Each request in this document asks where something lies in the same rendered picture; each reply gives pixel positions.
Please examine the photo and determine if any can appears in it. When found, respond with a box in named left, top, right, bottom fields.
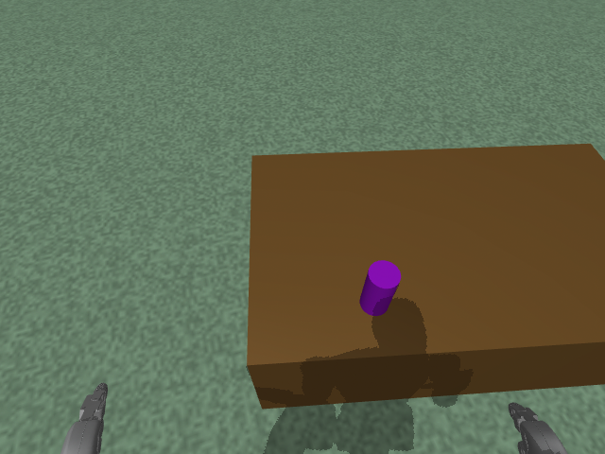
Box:
left=360, top=260, right=401, bottom=316

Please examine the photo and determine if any right robot hand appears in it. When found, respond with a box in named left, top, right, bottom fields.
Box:
left=509, top=403, right=568, bottom=454

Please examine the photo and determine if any left robot hand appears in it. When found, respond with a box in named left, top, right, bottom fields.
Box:
left=60, top=383, right=108, bottom=454

